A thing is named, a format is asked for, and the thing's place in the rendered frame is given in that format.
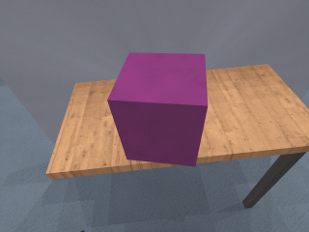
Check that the table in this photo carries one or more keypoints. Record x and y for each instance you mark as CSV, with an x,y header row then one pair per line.
x,y
252,113

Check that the carton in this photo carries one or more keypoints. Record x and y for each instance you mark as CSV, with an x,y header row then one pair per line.
x,y
159,105

